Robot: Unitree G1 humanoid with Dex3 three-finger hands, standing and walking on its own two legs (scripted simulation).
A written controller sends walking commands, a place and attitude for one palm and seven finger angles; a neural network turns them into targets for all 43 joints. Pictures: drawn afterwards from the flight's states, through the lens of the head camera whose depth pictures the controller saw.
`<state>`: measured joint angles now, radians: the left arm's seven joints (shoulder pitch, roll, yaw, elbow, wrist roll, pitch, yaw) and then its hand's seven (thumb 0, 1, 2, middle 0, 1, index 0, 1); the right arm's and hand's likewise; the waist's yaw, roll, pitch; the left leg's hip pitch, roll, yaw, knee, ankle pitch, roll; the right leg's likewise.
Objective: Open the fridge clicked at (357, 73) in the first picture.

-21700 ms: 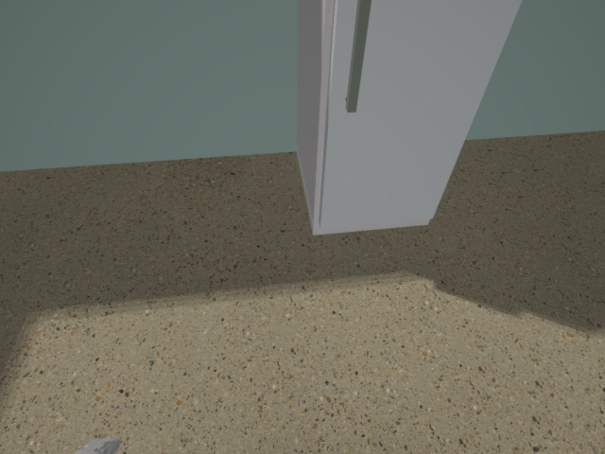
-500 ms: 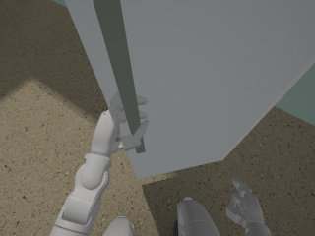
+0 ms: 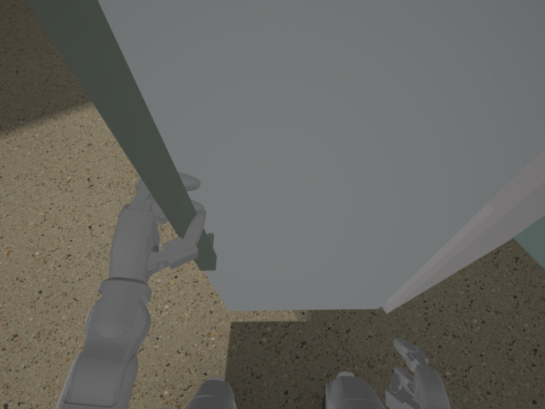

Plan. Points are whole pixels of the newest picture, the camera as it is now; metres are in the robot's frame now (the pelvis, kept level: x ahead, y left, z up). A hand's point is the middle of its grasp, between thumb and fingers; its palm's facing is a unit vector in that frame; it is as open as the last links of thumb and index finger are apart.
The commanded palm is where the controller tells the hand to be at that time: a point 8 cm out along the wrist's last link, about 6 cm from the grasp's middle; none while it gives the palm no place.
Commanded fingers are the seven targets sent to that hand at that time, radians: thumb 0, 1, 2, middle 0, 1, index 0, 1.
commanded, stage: walk backward, drawing the door open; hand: left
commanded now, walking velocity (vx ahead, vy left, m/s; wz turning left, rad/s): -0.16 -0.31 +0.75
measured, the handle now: (172, 176) +0.36 +0.14 +0.14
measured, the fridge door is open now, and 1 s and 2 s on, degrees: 63 68 68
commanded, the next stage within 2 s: stop walking and hold the door back in 0.02 s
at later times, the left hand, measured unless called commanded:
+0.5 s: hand (203, 283) +0.24 +0.10 +0.10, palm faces +0.39 -0.89 -0.22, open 6.2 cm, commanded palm +0.22 +0.16 +0.09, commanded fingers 0.00 0.90 0.90 -0.45 -1.40 -0.45 -1.40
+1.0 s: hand (200, 258) +0.27 +0.10 +0.10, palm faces +0.44 -0.87 -0.22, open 5.9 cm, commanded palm +0.22 +0.17 +0.09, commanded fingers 0.00 0.90 0.90 -0.45 -1.40 -0.45 -1.40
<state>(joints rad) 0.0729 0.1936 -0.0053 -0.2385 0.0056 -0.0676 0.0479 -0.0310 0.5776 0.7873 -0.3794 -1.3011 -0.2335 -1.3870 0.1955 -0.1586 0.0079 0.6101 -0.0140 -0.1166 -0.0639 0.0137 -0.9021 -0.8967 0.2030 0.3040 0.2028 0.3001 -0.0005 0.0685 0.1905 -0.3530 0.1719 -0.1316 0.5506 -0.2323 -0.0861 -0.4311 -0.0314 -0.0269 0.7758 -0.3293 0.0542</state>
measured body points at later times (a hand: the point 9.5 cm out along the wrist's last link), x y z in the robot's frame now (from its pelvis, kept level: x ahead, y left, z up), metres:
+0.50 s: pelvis -0.09 -0.16 +0.02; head -0.05 -0.16 +0.47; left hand +0.22 +0.14 +0.11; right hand +0.18 -0.34 -0.06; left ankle -0.19 -0.06 -0.68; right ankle +0.03 -0.17 -0.73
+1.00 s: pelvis -0.13 -0.20 +0.01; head -0.07 -0.22 +0.45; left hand +0.24 +0.15 +0.12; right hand -0.04 -0.48 -0.13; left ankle -0.13 -0.06 -0.67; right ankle -0.07 -0.31 -0.73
